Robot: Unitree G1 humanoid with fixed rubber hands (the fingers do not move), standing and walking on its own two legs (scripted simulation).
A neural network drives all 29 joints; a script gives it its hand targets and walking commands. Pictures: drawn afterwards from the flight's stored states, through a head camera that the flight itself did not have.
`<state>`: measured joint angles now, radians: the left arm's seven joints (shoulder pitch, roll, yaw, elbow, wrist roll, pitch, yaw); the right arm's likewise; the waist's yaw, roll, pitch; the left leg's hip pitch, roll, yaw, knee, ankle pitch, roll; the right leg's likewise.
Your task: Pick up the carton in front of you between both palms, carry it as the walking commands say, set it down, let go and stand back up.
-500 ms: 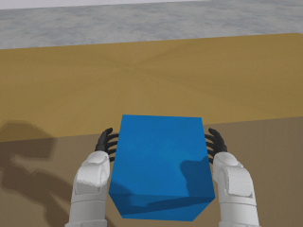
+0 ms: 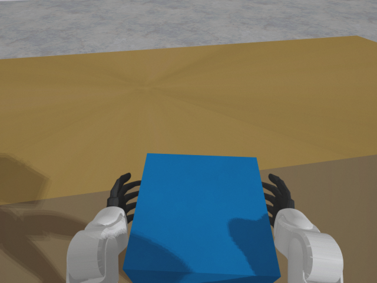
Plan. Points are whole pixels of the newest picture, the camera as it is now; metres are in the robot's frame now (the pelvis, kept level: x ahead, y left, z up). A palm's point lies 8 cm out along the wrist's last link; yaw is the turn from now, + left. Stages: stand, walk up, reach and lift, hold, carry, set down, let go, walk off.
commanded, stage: carry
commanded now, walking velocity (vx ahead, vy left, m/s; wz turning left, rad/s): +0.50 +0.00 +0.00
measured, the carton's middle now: (198, 232) +0.23 -0.01 +0.02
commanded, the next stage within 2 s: none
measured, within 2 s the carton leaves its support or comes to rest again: neither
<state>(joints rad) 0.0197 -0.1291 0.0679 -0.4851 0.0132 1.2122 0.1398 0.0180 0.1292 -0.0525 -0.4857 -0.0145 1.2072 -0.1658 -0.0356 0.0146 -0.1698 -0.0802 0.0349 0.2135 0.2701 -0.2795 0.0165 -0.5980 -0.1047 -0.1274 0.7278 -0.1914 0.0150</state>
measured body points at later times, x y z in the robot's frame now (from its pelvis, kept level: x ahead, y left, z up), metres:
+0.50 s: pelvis +0.32 -0.04 +0.00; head +0.31 -0.05 +0.45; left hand +0.55 +0.12 +0.09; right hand +0.57 -0.18 +0.08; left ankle +0.44 +0.11 -0.70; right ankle +0.23 -0.12 -0.75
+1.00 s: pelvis +0.66 +0.00 +0.00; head +0.65 +0.01 +0.45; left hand +0.90 +0.15 +0.09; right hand +0.90 -0.15 +0.10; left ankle +0.56 +0.08 -0.75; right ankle +0.79 -0.14 -0.70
